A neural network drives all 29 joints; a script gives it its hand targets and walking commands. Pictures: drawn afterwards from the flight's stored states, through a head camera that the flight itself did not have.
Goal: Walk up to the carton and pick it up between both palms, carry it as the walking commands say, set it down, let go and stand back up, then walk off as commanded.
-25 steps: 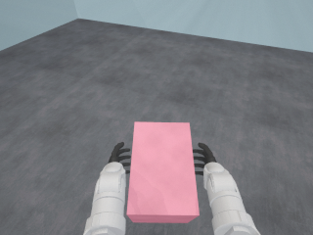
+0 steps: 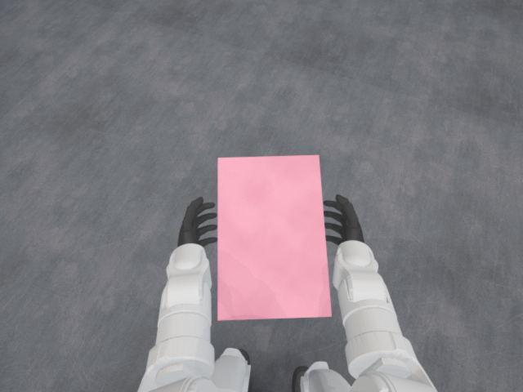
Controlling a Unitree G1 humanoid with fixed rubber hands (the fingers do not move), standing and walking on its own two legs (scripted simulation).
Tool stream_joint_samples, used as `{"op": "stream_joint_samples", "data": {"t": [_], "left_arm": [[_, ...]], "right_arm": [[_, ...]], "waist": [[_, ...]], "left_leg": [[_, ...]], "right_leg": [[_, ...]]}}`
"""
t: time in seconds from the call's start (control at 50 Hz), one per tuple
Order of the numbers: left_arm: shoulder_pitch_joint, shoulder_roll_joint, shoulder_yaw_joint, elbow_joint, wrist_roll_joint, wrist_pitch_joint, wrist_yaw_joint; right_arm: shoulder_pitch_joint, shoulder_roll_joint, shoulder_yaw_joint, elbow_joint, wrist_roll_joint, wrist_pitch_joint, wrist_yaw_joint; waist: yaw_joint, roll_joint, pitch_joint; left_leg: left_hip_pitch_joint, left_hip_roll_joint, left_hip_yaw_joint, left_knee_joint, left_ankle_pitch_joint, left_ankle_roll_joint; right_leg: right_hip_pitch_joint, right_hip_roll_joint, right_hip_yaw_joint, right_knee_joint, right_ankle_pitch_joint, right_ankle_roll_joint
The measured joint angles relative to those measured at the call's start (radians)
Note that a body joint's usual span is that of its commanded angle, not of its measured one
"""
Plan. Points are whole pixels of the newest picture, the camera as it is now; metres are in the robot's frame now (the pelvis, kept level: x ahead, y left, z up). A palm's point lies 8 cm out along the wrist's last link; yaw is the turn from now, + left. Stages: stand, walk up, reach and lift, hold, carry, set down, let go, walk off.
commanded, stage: set down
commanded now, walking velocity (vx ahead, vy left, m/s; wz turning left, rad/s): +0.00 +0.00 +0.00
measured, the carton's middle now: (269, 238) +0.39 +0.04 -0.12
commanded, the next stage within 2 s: none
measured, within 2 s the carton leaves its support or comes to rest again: neither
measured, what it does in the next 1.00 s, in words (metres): lowers itself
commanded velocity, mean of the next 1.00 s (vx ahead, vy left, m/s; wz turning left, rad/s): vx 0.00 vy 0.00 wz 0.00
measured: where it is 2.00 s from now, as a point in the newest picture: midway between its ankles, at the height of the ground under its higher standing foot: outside the picture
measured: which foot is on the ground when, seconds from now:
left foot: down 0.00-1.00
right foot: down 0.00-1.00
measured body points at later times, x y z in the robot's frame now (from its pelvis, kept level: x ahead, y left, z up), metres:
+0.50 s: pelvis -0.01 +0.01 -0.08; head +0.17 +0.03 +0.33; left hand +0.39 +0.18 -0.14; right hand +0.40 -0.08 -0.14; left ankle +0.08 +0.12 -0.70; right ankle +0.04 -0.10 -0.70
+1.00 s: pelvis -0.02 +0.01 -0.15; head +0.20 +0.03 +0.24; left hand +0.42 +0.18 -0.22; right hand +0.43 -0.07 -0.22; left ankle +0.08 +0.12 -0.70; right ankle +0.04 -0.10 -0.70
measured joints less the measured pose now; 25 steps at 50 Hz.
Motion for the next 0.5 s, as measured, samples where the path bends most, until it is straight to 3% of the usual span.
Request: {"op": "stream_joint_samples", "data": {"t": [0.22, 0.5], "left_arm": [[-0.077, 0.022, -0.011, -0.019, -0.029, -0.018, 0.017], [-0.142, 0.043, 0.001, 0.027, -0.042, -0.013, 0.036]], "right_arm": [[-0.058, 0.018, -0.018, -0.050, 0.033, -0.029, -0.020], [-0.111, 0.012, -0.038, -0.031, 0.039, -0.024, -0.030]], "waist": [[-0.005, -0.013, -0.059], [-0.014, -0.018, -0.169]], "left_leg": [[-0.293, -0.008, -0.004, 0.187, -0.045, -0.002], [-0.554, -0.018, 0.011, 0.389, -0.117, 0.008]], "right_leg": [[-0.290, 0.002, -0.012, 0.188, -0.051, 0.006], [-0.548, 0.002, -0.007, 0.390, -0.126, 0.021]]}}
